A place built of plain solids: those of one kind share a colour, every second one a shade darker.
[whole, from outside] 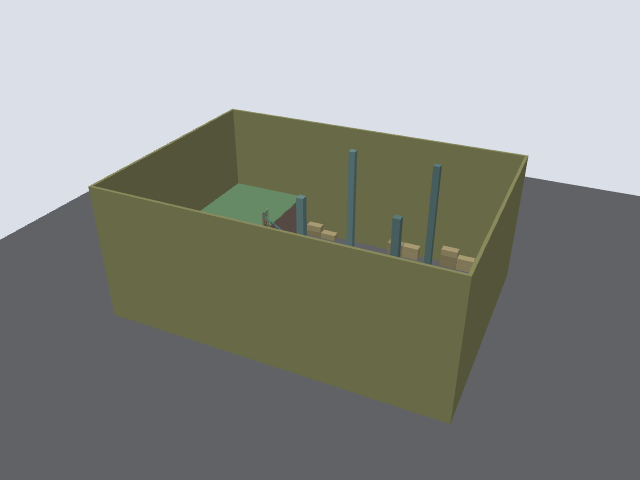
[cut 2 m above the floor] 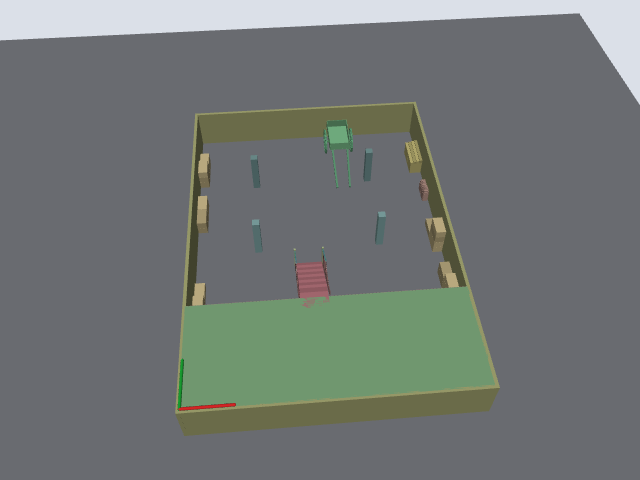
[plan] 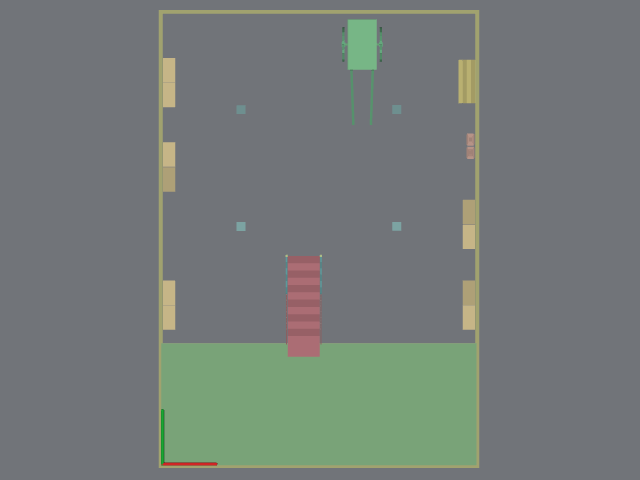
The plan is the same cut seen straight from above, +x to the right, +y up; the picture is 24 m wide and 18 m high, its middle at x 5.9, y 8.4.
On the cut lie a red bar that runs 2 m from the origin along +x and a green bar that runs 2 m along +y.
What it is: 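An aisled barn 11.7 x 16.9 m, 7.1 m high; a nave 5.8 m broad between two rows of posts 0.34 m square, 4.4 m apart, aisles 2.9 m broad; at the rear a loft 4.5 m deep at 2.30 m over closed bays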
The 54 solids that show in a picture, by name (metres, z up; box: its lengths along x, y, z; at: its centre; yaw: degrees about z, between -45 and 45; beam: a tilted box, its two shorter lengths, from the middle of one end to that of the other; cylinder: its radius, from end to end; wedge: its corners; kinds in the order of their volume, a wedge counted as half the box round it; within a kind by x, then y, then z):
{
 "loft_1": {"box": [11.82, 4.58, 2.35], "at": [5.86, 2.24, 1.13]},
 "wall_1": {"box": [0.15, 17.18, 7.13], "at": [-0.07, 8.44, 3.52]},
 "wall_2": {"box": [12.02, 0.15, 7.13], "at": [5.86, -0.07, 3.52]},
 "wall_3": {"box": [12.02, 0.15, 7.13], "at": [5.86, 16.95, 3.52]},
 "wall_4": {"box": [0.15, 17.18, 7.13], "at": [11.79, 8.44, 3.52]},
 "stair_1": {"box": [1.2, 0.78, 2.17], "at": [5.29, 4.41, 1.04]},
 "stair_2": {"box": [1.2, 0.78, 2.0], "at": [5.29, 4.68, 0.95]},
 "stair_3": {"box": [1.2, 0.78, 1.82], "at": [5.29, 4.96, 0.86]},
 "stair_4": {"box": [1.2, 0.78, 1.64], "at": [5.29, 5.23, 0.77]},
 "stair_5": {"box": [1.2, 0.78, 1.47], "at": [5.29, 5.5, 0.68]},
 "stair_6": {"box": [1.2, 0.78, 1.29], "at": [5.29, 5.77, 0.59]},
 "stair_7": {"box": [1.2, 0.78, 1.11], "at": [5.29, 6.05, 0.51]},
 "stair_8": {"box": [1.2, 0.78, 0.94], "at": [5.29, 6.32, 0.42]},
 "stair_9": {"box": [1.2, 0.78, 0.76], "at": [5.29, 6.59, 0.33]},
 "stair_10": {"box": [1.2, 0.78, 0.58], "at": [5.29, 6.86, 0.24]},
 "stair_11": {"box": [1.2, 0.78, 0.4], "at": [5.29, 7.14, 0.15]},
 "stair_12": {"box": [1.2, 0.78, 0.23], "at": [5.29, 7.41, 0.06]},
 "post_1": {"box": [0.34, 0.34, 7.13], "at": [2.94, 8.91, 3.52]},
 "post_2": {"box": [0.34, 0.34, 7.13], "at": [2.94, 13.29, 3.52]},
 "post_3": {"box": [0.34, 0.34, 7.13], "at": [8.78, 8.91, 3.52]},
 "post_4": {"box": [0.34, 0.34, 7.13], "at": [8.78, 13.29, 3.52]},
 "bales_1": {"box": [0.46, 0.92, 0.41], "at": [0.24, 5.49, 0.15]},
 "bales_2": {"box": [0.46, 0.92, 0.36], "at": [0.24, 5.49, 0.54]},
 "bales_3": {"box": [0.46, 0.92, 0.41], "at": [0.24, 6.42, 0.15]},
 "bales_4": {"box": [0.46, 0.92, 0.41], "at": [0.24, 10.67, 0.15]},
 "bales_5": {"box": [0.46, 0.92, 0.36], "at": [0.24, 10.67, 0.54]},
 "bales_6": {"box": [0.46, 0.92, 0.41], "at": [0.24, 11.6, 0.15]},
 "bales_7": {"box": [0.46, 0.92, 0.36], "at": [0.24, 11.6, 0.54]},
 "bales_8": {"box": [0.46, 0.92, 0.41], "at": [0.24, 13.84, 0.15]},
 "bales_9": {"box": [0.46, 0.92, 0.36], "at": [0.24, 13.84, 0.54]},
 "bales_10": {"box": [0.46, 0.92, 0.36], "at": [0.24, 13.84, 0.9]},
 "bales_11": {"box": [0.46, 0.92, 0.41], "at": [0.24, 14.77, 0.15]},
 "bales_12": {"box": [0.46, 0.92, 0.36], "at": [0.24, 14.77, 0.54]},
 "bales_13": {"box": [0.46, 0.92, 0.36], "at": [11.48, 5.49, 0.9]},
 "bales_14": {"box": [0.46, 0.92, 0.36], "at": [11.48, 6.42, 0.54]},
 "bales_15": {"box": [0.46, 0.92, 0.41], "at": [11.48, 8.52, 0.15]},
 "bales_16": {"box": [0.46, 0.92, 0.36], "at": [11.48, 8.52, 0.54]},
 "bales_17": {"box": [0.46, 0.92, 0.36], "at": [11.48, 8.52, 0.9]},
 "bales_18": {"box": [0.46, 0.92, 0.36], "at": [11.48, 8.52, 1.26]},
 "bales_19": {"box": [0.46, 0.92, 0.41], "at": [11.48, 9.45, 0.15]},
 "bin_1": {"box": [0.16, 1.63, 0.07], "at": [11.17, 14.34, 0.72]},
 "bin_2": {"box": [0.16, 1.63, 0.11], "at": [11.33, 14.34, 0.74]},
 "bin_3": {"box": [0.6, 1.59, 0.74], "at": [11.42, 14.34, 0.32]},
 "bin_4": {"box": [0.16, 1.63, 0.15], "at": [11.48, 14.34, 0.76]},
 "bin_5": {"box": [0.16, 1.63, 0.18], "at": [11.64, 14.34, 0.78]},
 "stair_guard_string_1": {"wedge": [[4.62, 4.48, 2.14], [4.62, 4.48, 2.36], [4.62, 7.8, -0.02], [4.62, 7.8, 0.21], [4.66, 4.48, 2.14], [4.66, 4.48, 2.36], [4.66, 7.8, -0.02], [4.66, 7.8, 0.21]]},
 "stair_guard_string_2": {"wedge": [[5.92, 4.48, 2.14], [5.92, 4.48, 2.36], [5.92, 7.8, -0.02], [5.92, 7.8, 0.21], [5.96, 4.48, 2.14], [5.96, 4.48, 2.36], [5.96, 7.8, -0.02], [5.96, 7.8, 0.21]]},
 "cart_rod_1": {"wedge": [[7.03, 14.76, 0.87], [7.03, 14.79, 0.79], [7.1, 12.71, 0.09], [7.1, 12.74, 0.0], [7.13, 14.77, 0.87], [7.13, 14.8, 0.79], [7.2, 12.72, 0.09], [7.2, 12.75, 0.0]]},
 "cart_rod_2": {"wedge": [[7.76, 12.72, 0.09], [7.76, 12.75, 0.0], [7.83, 14.77, 0.87], [7.83, 14.8, 0.79], [7.86, 12.71, 0.09], [7.86, 12.74, 0.0], [7.93, 14.76, 0.87], [7.93, 14.79, 0.79]]},
 "face_1": {"box": [4.69, 0.012, 2.32], "at": [2.35, 4.54, 1.11]},
 "cart_1": {"box": [1.04, 0.028, 0.42], "at": [7.48, 14.79, 1.1]},
 "cart_2": {"box": [1.1, 1.9, 0.03], "at": [7.48, 15.73, 0.88]},
 "cart_3": {"box": [1.04, 0.028, 0.42], "at": [7.48, 16.67, 1.1]},
 "cart_4": {"box": [0.029, 1.9, 0.42], "at": [8.02, 15.73, 1.1]}
}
